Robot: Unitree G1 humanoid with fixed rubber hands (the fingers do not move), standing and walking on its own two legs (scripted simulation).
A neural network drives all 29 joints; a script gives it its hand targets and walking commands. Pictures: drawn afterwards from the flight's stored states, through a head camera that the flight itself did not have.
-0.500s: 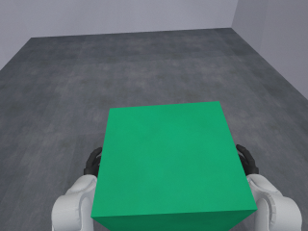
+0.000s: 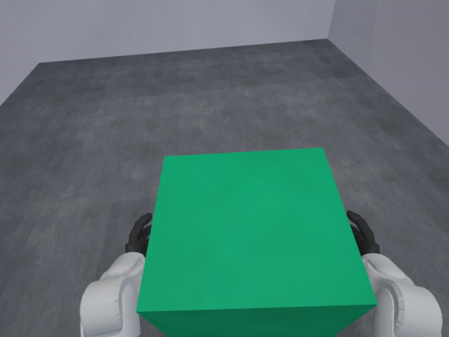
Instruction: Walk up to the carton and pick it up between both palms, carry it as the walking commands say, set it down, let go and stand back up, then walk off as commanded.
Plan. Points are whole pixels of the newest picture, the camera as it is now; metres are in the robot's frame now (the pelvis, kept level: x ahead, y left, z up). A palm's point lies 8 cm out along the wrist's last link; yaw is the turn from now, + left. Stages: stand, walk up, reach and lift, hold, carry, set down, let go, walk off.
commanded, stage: carry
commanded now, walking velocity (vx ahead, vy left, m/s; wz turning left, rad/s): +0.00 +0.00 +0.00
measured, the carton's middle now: (247, 255) +0.25 +0.00 +0.04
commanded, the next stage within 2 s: none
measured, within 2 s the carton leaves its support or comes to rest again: neither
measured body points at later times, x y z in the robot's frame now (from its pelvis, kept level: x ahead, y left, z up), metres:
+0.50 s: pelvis +0.02 -0.03 +0.00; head +0.01 -0.03 +0.45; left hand +0.26 +0.15 +0.06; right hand +0.27 -0.21 +0.07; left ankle +0.09 +0.13 -0.73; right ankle +0.03 -0.08 -0.73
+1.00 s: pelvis +0.02 -0.04 +0.00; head +0.01 -0.04 +0.45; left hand +0.27 +0.14 +0.03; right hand +0.28 -0.22 +0.04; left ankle +0.09 +0.13 -0.73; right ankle +0.03 -0.08 -0.73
